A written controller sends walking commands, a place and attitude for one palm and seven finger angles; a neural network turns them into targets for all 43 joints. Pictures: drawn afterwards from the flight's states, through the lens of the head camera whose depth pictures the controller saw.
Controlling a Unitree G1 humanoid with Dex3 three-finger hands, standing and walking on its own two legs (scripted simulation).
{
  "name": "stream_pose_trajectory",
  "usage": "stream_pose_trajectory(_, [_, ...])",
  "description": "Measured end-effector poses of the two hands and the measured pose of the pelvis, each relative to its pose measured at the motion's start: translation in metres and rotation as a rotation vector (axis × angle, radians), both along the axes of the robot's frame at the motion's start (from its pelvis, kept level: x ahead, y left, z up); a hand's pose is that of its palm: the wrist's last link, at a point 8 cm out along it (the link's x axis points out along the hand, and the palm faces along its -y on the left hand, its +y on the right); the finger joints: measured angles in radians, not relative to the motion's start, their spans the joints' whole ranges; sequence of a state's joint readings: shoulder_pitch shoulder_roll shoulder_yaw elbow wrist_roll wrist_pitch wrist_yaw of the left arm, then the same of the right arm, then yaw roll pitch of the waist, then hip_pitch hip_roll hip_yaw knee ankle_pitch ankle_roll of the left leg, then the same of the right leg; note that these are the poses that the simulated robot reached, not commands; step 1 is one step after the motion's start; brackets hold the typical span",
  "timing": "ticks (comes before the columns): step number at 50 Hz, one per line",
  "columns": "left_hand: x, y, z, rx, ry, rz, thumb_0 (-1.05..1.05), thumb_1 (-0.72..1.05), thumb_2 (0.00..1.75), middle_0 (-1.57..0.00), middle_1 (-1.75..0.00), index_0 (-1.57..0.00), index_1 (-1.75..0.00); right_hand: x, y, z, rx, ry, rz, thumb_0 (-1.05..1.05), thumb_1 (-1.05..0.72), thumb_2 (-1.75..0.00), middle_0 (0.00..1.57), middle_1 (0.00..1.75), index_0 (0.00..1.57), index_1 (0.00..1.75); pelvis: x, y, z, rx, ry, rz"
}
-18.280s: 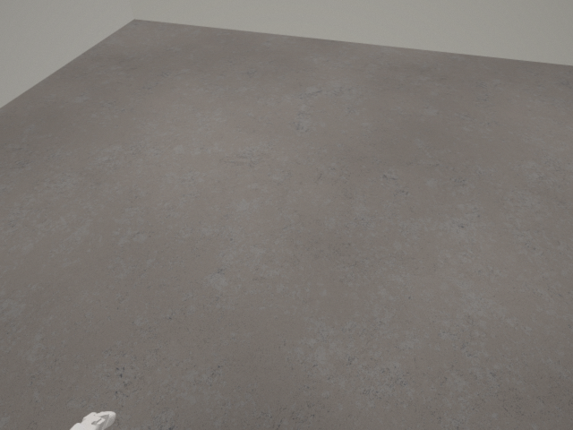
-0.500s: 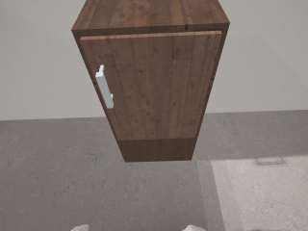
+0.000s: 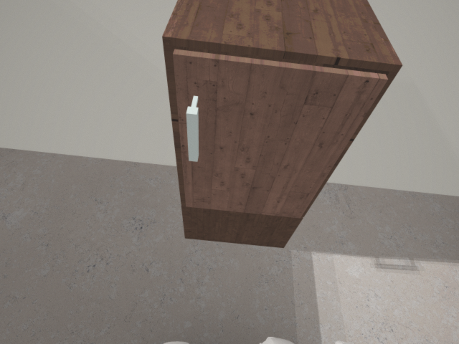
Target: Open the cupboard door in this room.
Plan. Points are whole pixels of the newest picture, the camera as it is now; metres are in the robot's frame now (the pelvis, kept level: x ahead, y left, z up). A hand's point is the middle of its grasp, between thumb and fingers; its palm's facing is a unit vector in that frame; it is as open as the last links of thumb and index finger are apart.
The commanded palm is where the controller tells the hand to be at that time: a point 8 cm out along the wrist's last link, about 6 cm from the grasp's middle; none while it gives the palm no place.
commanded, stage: come to a stop and stand still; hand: left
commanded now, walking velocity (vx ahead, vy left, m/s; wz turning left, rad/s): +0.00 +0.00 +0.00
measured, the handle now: (194, 130) +0.55 +0.14 +0.00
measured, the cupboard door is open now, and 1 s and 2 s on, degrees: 0 0 0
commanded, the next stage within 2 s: look again from close up in 1.42 s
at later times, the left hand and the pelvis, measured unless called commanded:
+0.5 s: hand out of the picture +0.00 +0.16 -0.17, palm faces -0.04 -0.97 -0.24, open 7.3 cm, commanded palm none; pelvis -0.03 -0.01 +0.00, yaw -1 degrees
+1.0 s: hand out of the picture +0.00 +0.14 -0.17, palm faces -0.03 -0.98 -0.20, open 7.4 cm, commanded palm none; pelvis -0.02 -0.04 +0.00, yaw -2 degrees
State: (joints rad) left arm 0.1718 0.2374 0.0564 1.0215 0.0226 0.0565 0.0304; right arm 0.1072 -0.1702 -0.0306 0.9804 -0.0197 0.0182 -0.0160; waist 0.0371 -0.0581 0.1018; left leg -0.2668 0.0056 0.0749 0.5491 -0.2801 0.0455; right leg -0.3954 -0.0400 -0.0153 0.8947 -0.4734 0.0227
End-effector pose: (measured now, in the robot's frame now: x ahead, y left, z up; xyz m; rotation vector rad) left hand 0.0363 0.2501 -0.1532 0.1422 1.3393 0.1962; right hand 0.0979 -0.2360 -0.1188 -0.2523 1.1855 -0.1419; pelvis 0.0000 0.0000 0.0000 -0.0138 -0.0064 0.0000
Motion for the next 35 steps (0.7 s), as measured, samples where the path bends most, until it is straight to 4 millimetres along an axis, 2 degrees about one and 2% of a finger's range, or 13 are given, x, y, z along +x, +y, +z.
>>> stream_pose_trajectory(4, [-0.016,0.007,0.008,0.002,0.036,0.0,0.0,0.91,0.89,-0.2,-0.3,-0.2,-0.3,-0.015,0.018,0.0,0.033,0.029,-0.017,0.0,-0.91,-0.9,0.2,0.29,0.2,0.3,0.0,0.007,0.007,0.003,0.015,-0.005])
stream_pose_trajectory(7, [-0.025,0.007,0.012,0.004,0.066,-0.014,0.0,0.91,0.9,-0.2,-0.3,-0.2,-0.3,-0.027,0.021,-0.002,0.047,0.034,-0.057,0.0,-0.92,-0.9,0.21,0.3,0.2,0.3,-0.001,0.009,0.009,0.01,0.017,-0.013])
stream_pose_trajectory(13, [-0.031,-0.007,0.013,0.017,0.063,-0.052,0.0,0.91,0.9,-0.2,-0.3,-0.2,-0.3,-0.065,0.012,-0.017,0.079,0.08,-0.118,0.0,-0.92,-0.9,0.21,0.3,0.2,0.3,-0.008,0.002,0.004,0.044,0.006,-0.026])
stream_pose_trajectory(20, [-0.035,-0.034,0.019,0.02,0.011,-0.092,0.0,0.91,0.89,-0.2,-0.3,-0.2,-0.3,-0.117,-0.001,-0.027,0.102,0.151,-0.135,0.0,-0.92,-0.9,0.2,0.29,0.2,0.3,-0.021,-0.007,0.004,0.016,-0.013,-0.021])
stream_pose_trajectory(25, [-0.04,-0.039,0.019,0.027,-0.015,-0.102,0.01,0.92,0.89,-0.2,-0.3,-0.2,-0.3,-0.145,-0.006,-0.034,0.116,0.19,-0.123,0.0,-0.92,-0.9,0.2,0.29,0.2,0.3,-0.03,-0.015,-0.001,0.015,-0.012,-0.014])
stream_pose_trajectory(30, [-0.045,-0.045,0.019,0.027,-0.011,-0.109,0.01,0.91,0.89,-0.2,-0.3,-0.2,-0.3,-0.158,-0.006,-0.035,0.132,0.215,-0.131,0.0,-0.91,-0.9,0.2,0.29,0.2,0.3,-0.032,-0.022,-0.002,0.022,-0.016,-0.02])
stream_pose_trajectory(35, [-0.045,-0.053,0.016,0.011,0.0,-0.11,0.0,0.91,0.89,-0.2,-0.3,-0.2,-0.3,-0.156,-0.008,-0.032,0.133,0.216,-0.134,0.01,-0.91,-0.9,0.2,0.29,0.2,0.3,-0.03,-0.029,-0.001,0.024,-0.013,-0.027])
